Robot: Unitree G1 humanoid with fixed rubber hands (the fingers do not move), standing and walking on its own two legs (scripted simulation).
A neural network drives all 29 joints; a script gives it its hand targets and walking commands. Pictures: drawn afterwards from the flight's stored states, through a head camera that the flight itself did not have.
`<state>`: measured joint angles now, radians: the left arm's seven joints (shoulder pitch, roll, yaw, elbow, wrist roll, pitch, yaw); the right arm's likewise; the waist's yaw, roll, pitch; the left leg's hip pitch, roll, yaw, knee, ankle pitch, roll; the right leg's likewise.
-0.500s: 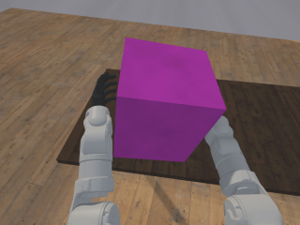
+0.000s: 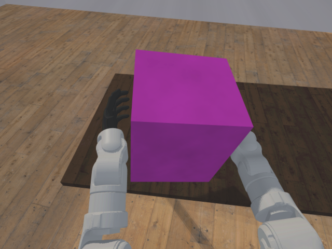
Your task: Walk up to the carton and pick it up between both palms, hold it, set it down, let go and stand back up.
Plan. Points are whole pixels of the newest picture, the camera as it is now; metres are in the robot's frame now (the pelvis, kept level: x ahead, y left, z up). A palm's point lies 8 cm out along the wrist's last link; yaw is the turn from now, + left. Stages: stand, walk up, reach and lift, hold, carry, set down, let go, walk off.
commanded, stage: set down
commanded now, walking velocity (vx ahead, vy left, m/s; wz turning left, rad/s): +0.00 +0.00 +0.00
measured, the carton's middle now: (176, 123) +0.38 -0.01 +0.11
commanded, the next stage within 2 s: none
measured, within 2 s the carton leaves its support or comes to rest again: neither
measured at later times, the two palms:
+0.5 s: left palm (128, 135) +0.36 +0.11 +0.10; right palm (245, 130) +0.38 -0.19 +0.08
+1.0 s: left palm (132, 141) +0.37 +0.11 +0.05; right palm (240, 128) +0.41 -0.19 +0.05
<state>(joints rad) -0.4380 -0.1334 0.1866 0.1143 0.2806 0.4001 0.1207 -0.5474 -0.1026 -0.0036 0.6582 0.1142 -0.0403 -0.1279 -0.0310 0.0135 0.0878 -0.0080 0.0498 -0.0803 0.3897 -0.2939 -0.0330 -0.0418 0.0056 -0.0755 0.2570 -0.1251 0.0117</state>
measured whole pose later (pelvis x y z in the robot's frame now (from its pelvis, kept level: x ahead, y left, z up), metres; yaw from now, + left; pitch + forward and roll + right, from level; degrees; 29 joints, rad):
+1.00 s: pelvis -0.01 -0.04 +0.00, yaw -1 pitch +10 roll -1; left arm -0.57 -0.17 0.35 0.61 0.25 0.01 0.18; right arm -0.77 -0.11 -0.24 1.07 -0.13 -0.23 -0.01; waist 0.05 0.03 -0.05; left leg -0.29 0.08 -0.07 0.32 -0.21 -0.08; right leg -0.38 0.03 -0.07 0.28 -0.08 -0.04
